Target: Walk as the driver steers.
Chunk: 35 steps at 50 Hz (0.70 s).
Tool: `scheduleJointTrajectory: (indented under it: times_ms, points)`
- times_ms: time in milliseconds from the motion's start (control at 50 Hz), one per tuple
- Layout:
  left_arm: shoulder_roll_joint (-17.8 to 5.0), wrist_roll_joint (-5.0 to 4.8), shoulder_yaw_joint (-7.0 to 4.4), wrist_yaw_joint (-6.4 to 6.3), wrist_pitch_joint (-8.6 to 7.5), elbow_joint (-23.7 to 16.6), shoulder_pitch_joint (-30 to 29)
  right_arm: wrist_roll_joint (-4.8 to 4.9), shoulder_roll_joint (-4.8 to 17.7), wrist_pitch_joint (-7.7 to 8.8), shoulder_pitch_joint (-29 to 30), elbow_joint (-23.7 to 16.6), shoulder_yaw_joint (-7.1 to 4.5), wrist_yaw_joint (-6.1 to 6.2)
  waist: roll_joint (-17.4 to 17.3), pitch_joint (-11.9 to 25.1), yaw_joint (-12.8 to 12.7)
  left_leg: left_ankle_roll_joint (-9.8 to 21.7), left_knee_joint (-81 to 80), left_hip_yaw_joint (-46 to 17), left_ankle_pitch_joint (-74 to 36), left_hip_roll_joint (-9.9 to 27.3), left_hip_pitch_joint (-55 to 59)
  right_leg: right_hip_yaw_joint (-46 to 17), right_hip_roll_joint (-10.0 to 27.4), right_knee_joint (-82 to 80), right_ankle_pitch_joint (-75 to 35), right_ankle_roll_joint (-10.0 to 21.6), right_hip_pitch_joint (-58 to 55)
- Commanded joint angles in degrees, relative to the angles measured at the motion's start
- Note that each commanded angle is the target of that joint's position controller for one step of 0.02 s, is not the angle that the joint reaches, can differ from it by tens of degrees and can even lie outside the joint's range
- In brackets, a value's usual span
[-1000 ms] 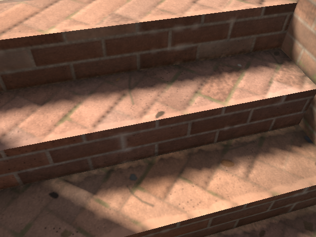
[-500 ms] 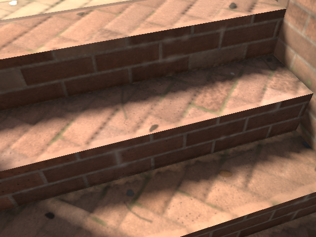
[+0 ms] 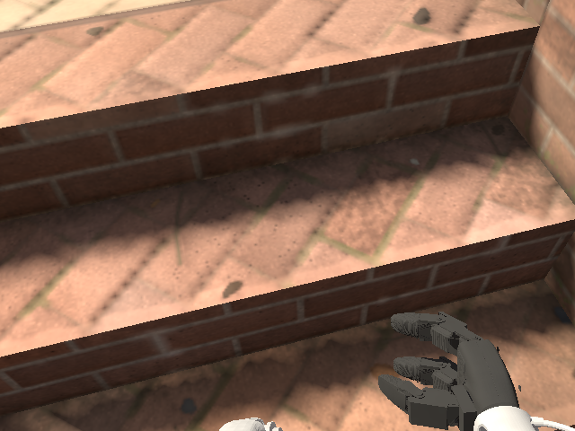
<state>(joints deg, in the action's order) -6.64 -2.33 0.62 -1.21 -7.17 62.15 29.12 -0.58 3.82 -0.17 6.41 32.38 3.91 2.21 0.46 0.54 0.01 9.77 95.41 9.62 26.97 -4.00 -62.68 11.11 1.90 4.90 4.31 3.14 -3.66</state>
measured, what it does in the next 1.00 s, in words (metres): climbs, turning left: left foot 0.19 m higher, then right foot 0.19 m higher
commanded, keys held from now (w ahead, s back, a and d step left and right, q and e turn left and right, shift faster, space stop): w+q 1.00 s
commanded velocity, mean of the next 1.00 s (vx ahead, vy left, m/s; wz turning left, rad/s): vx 0.49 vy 0.00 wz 0.54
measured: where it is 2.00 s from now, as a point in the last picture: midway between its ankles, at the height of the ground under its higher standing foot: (54, 11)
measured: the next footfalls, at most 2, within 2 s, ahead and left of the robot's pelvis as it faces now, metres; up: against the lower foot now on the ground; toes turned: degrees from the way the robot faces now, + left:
left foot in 0.06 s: +0.13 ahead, +0.03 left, +0.19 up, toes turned +2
right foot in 0.46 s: +0.42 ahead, -0.10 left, +0.38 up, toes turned +11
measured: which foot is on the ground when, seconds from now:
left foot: up 0.00-0.04, down 0.06-0.48, up 0.50-0.98, down 1.00-1.00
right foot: down 0.00-0.02, up 0.04-0.44, down 0.46-1.00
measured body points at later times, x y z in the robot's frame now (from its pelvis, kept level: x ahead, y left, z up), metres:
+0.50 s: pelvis +0.23 -0.03 +0.21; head +0.29 +0.00 +0.66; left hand +0.48 +0.16 +0.16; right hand +0.23 -0.28 +0.08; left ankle +0.11 +0.03 -0.52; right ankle +0.38 -0.10 -0.39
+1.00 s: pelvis +0.48 +0.11 +0.37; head +0.54 +0.11 +0.82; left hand +0.27 +0.25 +0.25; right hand +0.79 +0.12 +0.30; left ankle +0.55 +0.25 -0.21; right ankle +0.39 -0.11 -0.37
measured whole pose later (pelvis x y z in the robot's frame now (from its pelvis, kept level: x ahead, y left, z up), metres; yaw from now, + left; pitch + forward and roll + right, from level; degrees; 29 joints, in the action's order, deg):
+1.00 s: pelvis +0.48 +0.11 +0.37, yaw +33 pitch +4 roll +4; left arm -8.4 -1.9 -2.2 -1.2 -6.9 58.3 30.2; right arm -0.7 5.3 -2.9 4.0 30.3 0.3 -1.3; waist -0.2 -2.5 -2.9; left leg 10.3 79.7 9.5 26.4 -0.8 -59.2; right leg 17.8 10.8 8.5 8.7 -1.1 -8.1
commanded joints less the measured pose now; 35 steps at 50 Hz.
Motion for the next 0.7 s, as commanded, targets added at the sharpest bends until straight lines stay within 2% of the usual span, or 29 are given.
scheduleJointTrajectory:
  times_ms: [20,40,60,80,100,120,140,160,180,220,240,300,320,360,380,400,420,440,460,480,500,520,540,560,580,600,640,660,700]
  points:
    - [-22.5,-2.44,-5.94,-0.85,-3.53,-11.5,-13.1,-0.19,10.3,-1.46,-27.2,5.3,-3.12,2.11,7.7,22.2,15.3,0.0,-21.3,2.3,9.5,-4.7,39.3,0.3,17.0,30.3,-122.7,7.7,1.6]
    - [-18.5,-2.52,-5.87,0.38,-3.11,-14.3,-8.9,0.26,12.1,-0.1,-22.1,5.7,-3.72,1.46,3.1,22.8,9.4,1.7,-35.2,-2.1,6.6,-7.6,45.7,-1.3,12.9,45.6,-113.0,6.1,6.3]
    - [-17.9,-0.36,-6.39,1.63,-2.8,-16.5,-12.3,0.76,13.5,-0.16,-24.6,7.2,-5.66,1.08,-0.3,21.8,10.8,4.5,-50.1,-15.9,2.4,-4.0,50.8,-3.2,6.9,65.8,-66.6,5.7,15.4]
    - [-7.4,4.99,-3.76,2.7,-2.03,-19.0,-19.3,0.46,15.1,-0.28,-17.6,9.1,-7.65,0.85,-9.6,13.4,6.8,9.0,-58.5,-33.5,-4.7,0.1,49.7,-10.6,-2.5,92.5,-11.0,3.6,37.1]
    - [-4.7,7.63,-3.0,3.12,-1.02,-25.1,-16.2,-0.85,16.2,-0.32,-13.7,7.4,-7.89,0.6,-7.8,14.1,1.2,10.3,-73.3,-56.0,-6.4,10.7,46.0,-19.4,-6.0,115.8,-4.5,2.0,49.9]
    - [-1.6,8.13,-1.76,2.75,-0.29,-28.1,-18.4,-1.14,14.2,0.61,-16.4,10.7,-7.86,0.07,-2.5,7.0,0.1,7.9,-77.6,-60.0,9.5,13.3,40.9,-18.9,-5.1,124.2,-3.9,2.2,57.6]
    - [1.5,8.11,-0.25,2.04,0.42,-30.6,-19.5,-1.2,10.9,1.76,-17.9,14.0,-7.01,-0.27,0.9,-2.7,-2.6,5.2,-75.9,-53.2,13.8,11.3,34.7,-18.2,-4.1,126.2,-3.2,2.9,64.7]
    - [3.7,7.97,1.41,1.23,0.9,-31.5,-20.9,-0.92,9.0,3.18,-19.3,17.0,-6.39,-1.13,3.3,-8.6,-4.5,2.9,-73.7,-43.7,8.9,8.7,32.0,-17.2,-1.8,123.8,0.3,3.0,69.7]
    - [4.3,7.75,2.08,0.45,1.41,-30.9,-20.1,-0.85,8.1,4.12,-20.7,17.8,-5.95,-1.59,4.6,-9.7,-4.7,0.5,-73.2,-38.6,1.4,7.3,31.4,-15.7,-1.3,124.7,1.5,3.2,72.0]
    - [2.3,6.2,2.55,0.19,2.66,-32.3,-24.8,-0.68,7.4,5.1,-20.3,18.3,-5.29,-2.3,5.6,-12.7,-4.8,-2.6,-74.7,-30.0,-5.5,5.3,25.8,-12.0,0.6,112.4,2.1,1.6,71.3]
    - [3.0,5.88,2.68,-0.4,3.21,-32.8,-28.2,-1.38,7.4,5.83,-23.8,19.8,-5.5,-2.51,2.8,-10.8,-2.5,-0.7,-74.8,-30.0,-11.1,5.3,27.5,-8.3,-0.8,119.8,3.3,1.6,73.8]
    - [3.9,6.51,2.84,-0.85,4.01,-37.1,-35.0,-1.42,12.2,7.19,-31.0,21.7,-7.09,-3.31,-4.0,-5.2,1.1,1.0,-77.8,-33.7,-9.9,7.8,42.4,-7.9,0.6,127.1,10.7,2.4,85.6]
    - [5.0,7.43,3.82,-0.81,4.11,-39.7,-39.1,-0.17,12.6,6.96,-33.2,22.6,-7.57,-3.15,-3.1,-5.4,2.2,0.0,-79.9,-32.9,-7.0,6.2,43.0,-8.8,1.5,116.9,12.5,3.1,83.6]
    - [3.7,7.14,3.78,0.08,4.28,-43.4,-46.3,0.16,12.4,6.13,-36.9,23.2,-8.06,-1.12,-3.2,-4.8,5.7,2.9,-86.1,-35.5,-16.3,8.1,48.3,-7.2,1.9,106.8,12.7,2.4,82.5]
    - [3.3,5.86,4.55,0.24,4.52,-45.3,-49.3,2.27,13.2,5.59,-37.6,22.9,-8.81,0.22,-5.4,-2.7,7.0,4.4,-95.9,-33.4,-31.8,9.8,47.6,-3.4,1.8,89.1,18.5,2.5,69.4]
    - [5.3,4.35,5.22,0.09,4.41,-44.4,-47.0,2.16,11.5,4.51,-34.2,21.8,-8.71,1.45,-6.7,2.5,3.6,3.3,-96.1,-25.9,-55.0,9.1,40.6,-0.3,-0.7,75.2,23.4,4.0,47.1]
    - [1.9,1.94,3.36,-0.38,4.28,-40.4,-37.7,3.04,12.2,5.56,-35.3,19.5,-8.78,1.89,-6.1,12.0,0.4,2.5,-86.9,-23.8,-86.9,8.5,42.3,0.2,-5.5,69.1,24.0,4.2,28.3]
    - [-2.5,1.59,0.27,-0.93,4.85,-36.7,-23.2,2.27,18.2,7.14,-32.8,17.9,-10.63,1.52,-8.8,22.9,-6.8,2.3,-74.9,-25.2,-110.8,12.5,51.1,-3.6,-5.6,69.4,22.3,5.0,20.6]
    - [-8.0,1.73,-1.84,-0.83,5.08,-33.9,-13.1,2.82,24.2,9.13,-27.2,15.7,-12.5,-0.13,-7.9,28.7,-12.5,3.1,-61.7,-24.8,-112.4,13.9,57.8,-7.0,-5.5,58.5,25.9,5.1,16.9]
    - [-13.1,3.81,-3.68,-0.65,4.01,-31.8,-8.7,1.12,23.2,9.73,-20.2,11.3,-12.81,-1.69,-3.0,29.0,-15.0,0.8,-44.4,-22.2,-103.1,7.8,52.2,-17.1,-0.9,48.5,32.8,6.1,11.8]
    - [-18.6,5.25,-5.57,-2.21,4.35,-30.1,-7.5,1.35,14.4,8.98,-15.1,5.7,-11.94,-3.63,19.4,28.4,-14.3,-4.2,-16.0,-19.4,-51.6,-6.4,29.5,-53.1,16.4,23.7,38.0,16.0,4.1]
    - [-14.4,4.41,-5.39,-2.94,5.52,-31.0,-15.8,-4.03,13.5,8.9,-13.2,3.7,-11.8,-3.71,15.3,27.1,-9.3,-5.5,12.4,-22.2,-22.5,-6.3,21.6,-66.8,19.7,15.5,49.4,17.6,12.2]
    - [-10.5,3.27,-4.81,-2.84,5.67,-28.6,-20.1,-4.91,8.3,8.05,-13.1,0.8,-10.77,-3.55,9.3,17.9,-4.0,-4.6,20.0,-21.4,-23.7,-3.6,13.1,-62.0,18.8,18.0,61.4,15.0,18.0]
    - [-5.6,3.11,-3.59,-2.51,4.81,-23.7,-20.8,-4.81,3.4,6.63,-14.7,0.9,-8.33,-3.26,-0.2,5.2,-0.1,-3.6,23.9,-19.5,-25.4,-2.4,5.3,-51.9,17.7,22.5,55.9,12.5,25.4]
    - [-3.1,4.19,-2.97,-2.47,3.99,-18.9,-18.7,-3.65,1.4,5.61,-16.6,0.8,-6.97,-2.55,-3.6,-1.6,1.8,-2.4,27.2,-19.6,-22.8,-1.8,0.7,-42.4,16.8,23.0,45.8,10.1,29.8]
    - [-0.9,5.06,-2.46,-1.81,2.33,-15.7,-17.4,-3.01,1.0,4.63,-19.3,1.1,-6.07,-2.22,-5.7,-2.6,4.5,-2.0,28.3,-19.5,-21.8,-1.1,1.1,-34.4,14.2,20.9,35.9,7.6,31.0]
    - [-1.5,4.43,-2.98,-0.8,0.1,-12.4,-14.9,-1.73,1.4,2.52,-22.5,1.4,-5.67,-1.59,-3.0,-4.3,6.7,-2.7,28.7,-20.3,-19.8,1.0,-2.9,-24.5,13.9,17.1,23.1,5.2,28.8]
    - [-2.4,4.13,-3.34,0.01,-0.79,-10.9,-14.1,-0.98,2.4,1.72,-21.5,1.1,-6.05,-1.15,-1.1,-4.5,6.6,-3.2,28.7,-21.2,-19.2,1.0,-4.6,-21.8,14.6,16.0,18.7,5.4,26.6]
    - [-4.9,3.48,-3.6,0.61,-2.19,-10.8,-13.6,-0.79,3.9,0.88,-16.2,-0.7,-6.22,-1.33,-2.9,-5.8,6.4,-3.6,22.7,-21.1,-21.2,2.3,-5.7,-15.7,15.0,14.2,18.3,4.3,27.0]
